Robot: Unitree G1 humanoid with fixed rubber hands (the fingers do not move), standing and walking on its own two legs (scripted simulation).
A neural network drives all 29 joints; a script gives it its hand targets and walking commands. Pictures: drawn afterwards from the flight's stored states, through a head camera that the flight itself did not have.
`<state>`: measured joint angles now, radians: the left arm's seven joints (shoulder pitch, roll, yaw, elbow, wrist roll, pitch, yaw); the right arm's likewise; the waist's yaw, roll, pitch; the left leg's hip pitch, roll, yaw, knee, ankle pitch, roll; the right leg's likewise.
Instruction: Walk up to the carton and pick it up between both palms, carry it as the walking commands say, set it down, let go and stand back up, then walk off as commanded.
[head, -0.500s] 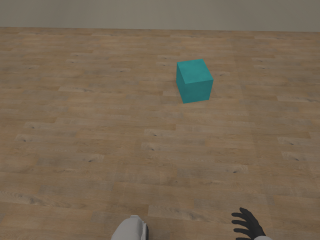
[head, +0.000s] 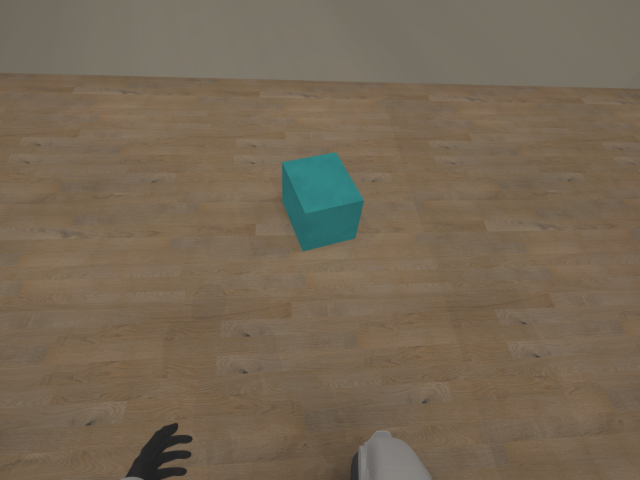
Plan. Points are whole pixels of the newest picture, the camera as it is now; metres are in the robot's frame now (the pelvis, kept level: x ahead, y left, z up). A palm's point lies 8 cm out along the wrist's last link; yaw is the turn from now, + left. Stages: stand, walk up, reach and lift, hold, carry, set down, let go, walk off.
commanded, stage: walk up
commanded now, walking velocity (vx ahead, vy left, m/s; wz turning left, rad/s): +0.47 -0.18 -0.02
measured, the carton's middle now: (319, 201) +1.16 -0.11 -0.67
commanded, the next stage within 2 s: none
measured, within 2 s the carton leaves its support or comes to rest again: neither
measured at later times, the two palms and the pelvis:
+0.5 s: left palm out of the picture +0.14 +0.18 -0.12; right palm (461, 308) +0.39 -0.28 -0.13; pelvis +0.24 -0.05 +0.00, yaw +0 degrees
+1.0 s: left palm (201, 226) +0.59 +0.20 -0.14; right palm (462, 310) +0.38 -0.27 -0.11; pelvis +0.47 -0.03 +0.00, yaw +0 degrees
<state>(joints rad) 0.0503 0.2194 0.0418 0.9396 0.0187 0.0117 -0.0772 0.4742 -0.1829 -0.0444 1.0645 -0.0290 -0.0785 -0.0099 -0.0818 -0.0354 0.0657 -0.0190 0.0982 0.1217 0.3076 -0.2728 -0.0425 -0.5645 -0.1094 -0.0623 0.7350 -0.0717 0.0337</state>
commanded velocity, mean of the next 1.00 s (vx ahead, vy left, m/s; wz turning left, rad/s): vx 0.47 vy -0.04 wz -0.01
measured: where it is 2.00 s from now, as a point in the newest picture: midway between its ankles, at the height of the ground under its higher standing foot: (316, 324)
